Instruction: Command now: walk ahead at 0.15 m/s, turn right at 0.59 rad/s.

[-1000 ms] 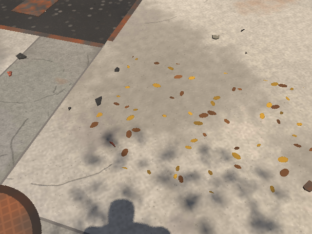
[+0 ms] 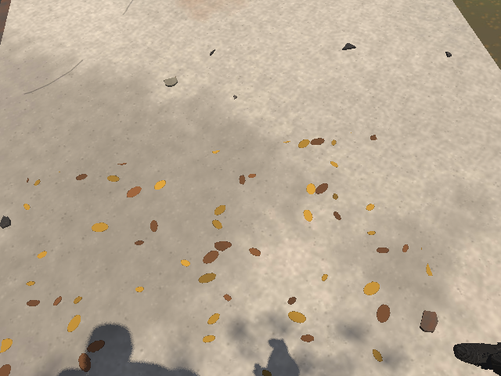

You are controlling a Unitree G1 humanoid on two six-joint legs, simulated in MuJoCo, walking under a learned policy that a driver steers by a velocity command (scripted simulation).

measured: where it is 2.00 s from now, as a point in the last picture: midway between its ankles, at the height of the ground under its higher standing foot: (306, 278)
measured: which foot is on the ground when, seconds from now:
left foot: up 0.00-0.12, down 0.14-1.00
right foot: down 0.00-0.14, up 0.16-0.48, down 0.50-1.00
